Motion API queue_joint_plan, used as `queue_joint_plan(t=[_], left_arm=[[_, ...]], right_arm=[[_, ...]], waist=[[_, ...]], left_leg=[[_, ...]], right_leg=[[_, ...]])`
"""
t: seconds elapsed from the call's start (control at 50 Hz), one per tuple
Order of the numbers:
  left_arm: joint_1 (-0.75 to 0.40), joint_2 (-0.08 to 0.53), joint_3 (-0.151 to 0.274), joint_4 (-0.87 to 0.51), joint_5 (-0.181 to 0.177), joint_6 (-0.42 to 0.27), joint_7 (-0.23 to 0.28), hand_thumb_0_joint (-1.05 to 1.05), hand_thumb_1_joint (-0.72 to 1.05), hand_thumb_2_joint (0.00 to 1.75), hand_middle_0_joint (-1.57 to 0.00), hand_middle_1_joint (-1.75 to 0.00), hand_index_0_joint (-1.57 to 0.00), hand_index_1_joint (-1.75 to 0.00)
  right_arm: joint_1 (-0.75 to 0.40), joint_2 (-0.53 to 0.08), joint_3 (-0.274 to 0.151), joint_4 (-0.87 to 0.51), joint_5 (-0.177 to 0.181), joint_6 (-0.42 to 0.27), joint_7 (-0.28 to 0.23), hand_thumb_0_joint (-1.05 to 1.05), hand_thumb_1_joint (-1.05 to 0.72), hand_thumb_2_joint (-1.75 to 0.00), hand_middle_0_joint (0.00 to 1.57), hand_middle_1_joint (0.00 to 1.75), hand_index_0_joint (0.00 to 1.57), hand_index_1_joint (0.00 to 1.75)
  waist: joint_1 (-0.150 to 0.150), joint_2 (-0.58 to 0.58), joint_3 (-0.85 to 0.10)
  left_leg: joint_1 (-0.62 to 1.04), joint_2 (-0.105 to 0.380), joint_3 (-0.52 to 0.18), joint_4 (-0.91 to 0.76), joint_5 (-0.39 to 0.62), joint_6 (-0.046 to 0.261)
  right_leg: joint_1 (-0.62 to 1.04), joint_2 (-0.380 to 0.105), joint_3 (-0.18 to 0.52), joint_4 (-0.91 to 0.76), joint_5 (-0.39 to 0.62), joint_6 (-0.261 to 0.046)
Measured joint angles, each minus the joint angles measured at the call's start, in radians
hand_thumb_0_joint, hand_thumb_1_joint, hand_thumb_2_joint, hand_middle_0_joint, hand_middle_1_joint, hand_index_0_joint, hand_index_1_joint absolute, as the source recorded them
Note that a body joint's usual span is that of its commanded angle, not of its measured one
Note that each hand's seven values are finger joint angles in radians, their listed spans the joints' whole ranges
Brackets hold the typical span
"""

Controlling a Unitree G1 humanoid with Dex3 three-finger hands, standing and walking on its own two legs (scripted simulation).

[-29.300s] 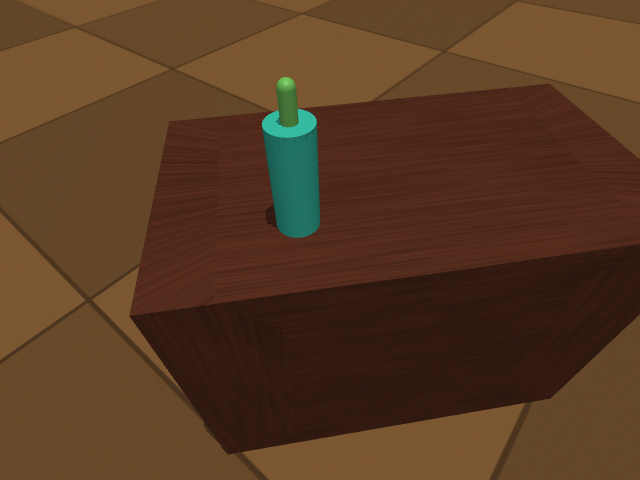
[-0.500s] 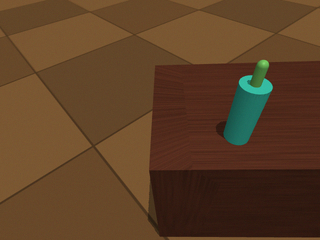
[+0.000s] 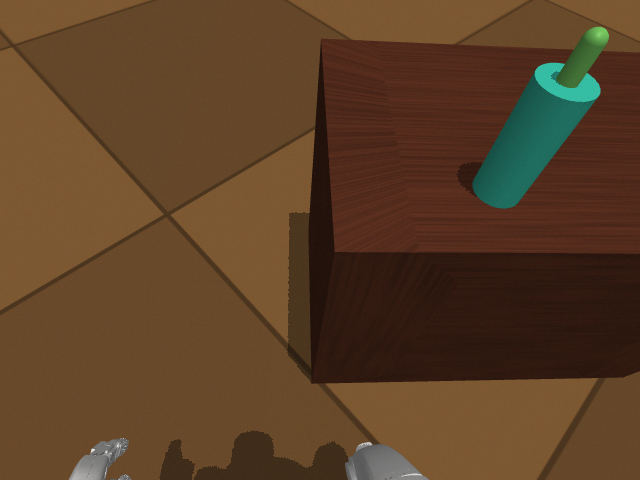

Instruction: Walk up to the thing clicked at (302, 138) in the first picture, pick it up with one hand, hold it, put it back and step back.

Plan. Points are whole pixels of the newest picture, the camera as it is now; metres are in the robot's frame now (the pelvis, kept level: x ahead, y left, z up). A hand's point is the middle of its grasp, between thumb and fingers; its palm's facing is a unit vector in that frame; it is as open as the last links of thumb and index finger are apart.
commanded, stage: step back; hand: right
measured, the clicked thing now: (538, 125) +0.55 -0.28 +0.11
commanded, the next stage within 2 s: none
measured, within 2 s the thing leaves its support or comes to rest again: neither
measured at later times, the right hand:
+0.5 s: hand out of the picture -0.01 -0.29 -0.16, palm faces +0.04 +0.93 -0.37, open 7.4 cm
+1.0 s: hand out of the picture -0.15 -0.29 -0.13, palm faces +0.01 +0.89 -0.46, open 7.4 cm
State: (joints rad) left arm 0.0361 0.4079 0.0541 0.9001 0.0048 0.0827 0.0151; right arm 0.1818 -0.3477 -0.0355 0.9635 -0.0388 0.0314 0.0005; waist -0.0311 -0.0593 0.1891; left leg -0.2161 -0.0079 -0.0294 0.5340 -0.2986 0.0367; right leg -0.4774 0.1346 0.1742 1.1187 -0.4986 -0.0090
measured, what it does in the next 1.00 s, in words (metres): walks backwards: right foot, then left foot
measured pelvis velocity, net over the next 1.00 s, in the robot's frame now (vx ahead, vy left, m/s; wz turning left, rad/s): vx -0.25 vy -0.01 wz -0.10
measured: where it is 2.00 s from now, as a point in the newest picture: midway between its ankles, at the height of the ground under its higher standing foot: outside the picture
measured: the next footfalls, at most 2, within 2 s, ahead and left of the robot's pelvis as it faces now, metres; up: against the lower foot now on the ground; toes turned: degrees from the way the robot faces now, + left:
right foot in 0.30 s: -0.05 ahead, -0.12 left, +0.00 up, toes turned -2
left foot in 0.68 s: -0.14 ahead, +0.12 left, +0.00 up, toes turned -4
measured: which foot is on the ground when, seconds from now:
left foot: down 0.00-0.34, up 0.36-0.66, down 0.68-1.00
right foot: up 0.00-0.28, down 0.30-0.70, up 0.72-1.00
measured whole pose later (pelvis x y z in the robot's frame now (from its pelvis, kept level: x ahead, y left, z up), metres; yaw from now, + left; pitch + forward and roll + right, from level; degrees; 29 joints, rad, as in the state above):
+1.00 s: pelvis -0.25 -0.01 -0.01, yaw -6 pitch -2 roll -1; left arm 0.19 0.43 0.10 0.81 0.02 0.08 -0.01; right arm 0.12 -0.37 -0.04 0.81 -0.03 0.00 -0.02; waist 0.03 -0.06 0.19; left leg -0.32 0.06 0.01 0.58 -0.22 0.00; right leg -0.34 0.05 0.16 1.00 -0.50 0.04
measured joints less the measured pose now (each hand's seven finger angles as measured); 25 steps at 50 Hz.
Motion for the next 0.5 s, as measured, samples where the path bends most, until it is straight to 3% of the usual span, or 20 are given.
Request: queue_joint_plan(t=[0.06,0.18,0.28,0.34,0.36,0.42,0.5], left_arm=[[0.032,-0.002,0.008,-0.016,0.003,-0.007,-0.004,0.00,0.91,0.90,-0.20,-0.30,-0.20,-0.30],[0.083,-0.004,0.015,-0.019,0.011,-0.004,-0.004,0.00,0.91,0.90,-0.20,-0.30,-0.20,-0.30],[0.101,-0.014,0.019,-0.021,0.019,-0.016,-0.014,0.00,0.91,0.90,-0.20,-0.30,-0.20,-0.30],[0.111,-0.043,0.018,-0.016,0.029,-0.031,-0.021,0.00,0.91,0.90,-0.20,-0.30,-0.20,-0.30],[0.119,-0.047,0.014,-0.022,0.028,-0.033,-0.026,0.00,0.91,0.90,-0.20,-0.30,-0.20,-0.30],[0.136,-0.047,0.012,-0.048,0.028,-0.035,-0.031,0.00,0.91,0.90,-0.20,-0.30,-0.21,-0.30],[0.128,-0.056,0.010,-0.083,0.027,-0.031,-0.022,0.00,0.91,0.90,-0.21,-0.30,-0.21,-0.30]], right_arm=[[-0.009,0.004,0.002,-0.017,0.007,-0.005,-0.011,0.01,-0.90,-0.89,0.21,0.30,0.21,0.30],[-0.056,0.000,-0.003,-0.076,0.018,-0.015,-0.025,0.01,-0.90,-0.89,0.21,0.30,0.21,0.30],[-0.087,-0.018,-0.003,-0.105,0.020,-0.011,-0.018,0.00,-0.90,-0.89,0.21,0.30,0.21,0.30],[-0.099,-0.041,-0.008,-0.094,0.030,0.002,-0.015,0.00,-0.90,-0.89,0.21,0.30,0.21,0.30],[-0.096,-0.042,-0.009,-0.088,0.034,0.006,-0.016,0.00,-0.90,-0.89,0.21,0.30,0.21,0.30],[-0.084,-0.036,-0.005,-0.074,0.038,0.017,-0.017,0.01,-0.90,-0.89,0.21,0.30,0.20,0.30],[-0.061,-0.055,0.002,-0.078,0.041,0.006,-0.020,0.01,-0.90,-0.89,0.21,0.30,0.20,0.30]], waist=[[0.016,0.000,0.002],[0.030,0.012,0.022],[0.038,0.038,0.024],[0.025,0.107,0.021],[0.022,0.113,0.009],[0.051,0.072,-0.018],[0.055,0.063,-0.035]], left_leg=[[-0.006,-0.001,0.025,-0.028,0.028,0.004],[-0.041,-0.004,0.077,0.011,0.034,0.015],[-0.091,0.010,0.110,0.089,0.023,0.004],[-0.118,0.047,0.079,0.142,0.018,-0.013],[-0.131,0.034,0.051,0.171,-0.028,-0.018],[-0.180,-0.058,-0.014,0.416,-0.218,-0.033],[-0.191,-0.108,-0.090,0.582,-0.223,-0.045]], right_leg=[[0.031,0.003,0.005,0.045,0.035,0.012],[0.152,-0.050,-0.023,-0.166,0.004,0.038],[0.240,-0.099,-0.090,-0.421,0.060,0.014],[0.271,-0.070,-0.132,-0.493,0.145,-0.012],[0.266,-0.070,-0.140,-0.492,0.147,-0.019],[0.242,-0.107,-0.111,-0.494,0.167,-0.032],[0.211,-0.124,-0.111,-0.553,0.232,-0.027]])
